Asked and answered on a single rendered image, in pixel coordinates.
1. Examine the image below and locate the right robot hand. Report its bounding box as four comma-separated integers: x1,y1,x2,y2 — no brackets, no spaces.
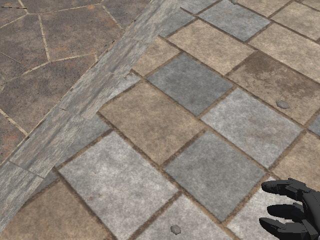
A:
259,178,320,240

